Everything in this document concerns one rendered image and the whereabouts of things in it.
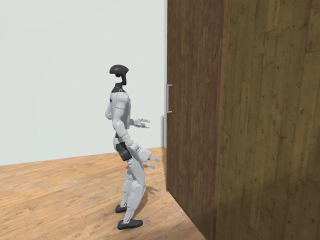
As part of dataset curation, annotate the robot right forearm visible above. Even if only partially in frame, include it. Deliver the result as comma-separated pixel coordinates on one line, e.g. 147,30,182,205
115,121,141,154

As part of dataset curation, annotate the handle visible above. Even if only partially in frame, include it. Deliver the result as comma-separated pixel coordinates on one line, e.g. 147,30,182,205
166,84,173,113

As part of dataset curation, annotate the left robot hand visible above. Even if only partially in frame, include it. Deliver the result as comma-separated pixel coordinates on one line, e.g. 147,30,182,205
133,118,151,128

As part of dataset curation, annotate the robot right upper arm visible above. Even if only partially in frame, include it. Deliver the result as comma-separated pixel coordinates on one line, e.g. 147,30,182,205
112,92,129,130

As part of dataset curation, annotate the right robot hand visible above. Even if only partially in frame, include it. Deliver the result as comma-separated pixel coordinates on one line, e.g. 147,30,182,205
137,148,160,169

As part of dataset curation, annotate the right robot shin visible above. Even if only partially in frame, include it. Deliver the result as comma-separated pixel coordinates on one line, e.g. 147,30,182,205
124,184,146,224

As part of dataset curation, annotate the left robot thigh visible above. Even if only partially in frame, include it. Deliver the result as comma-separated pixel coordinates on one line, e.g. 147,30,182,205
125,160,136,181

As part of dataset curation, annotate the robot left upper arm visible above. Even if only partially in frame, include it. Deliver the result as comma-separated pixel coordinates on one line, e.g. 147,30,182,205
105,102,112,120

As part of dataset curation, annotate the wardrobe door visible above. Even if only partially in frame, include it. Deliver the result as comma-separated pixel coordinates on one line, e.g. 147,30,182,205
167,0,228,240
215,0,320,240

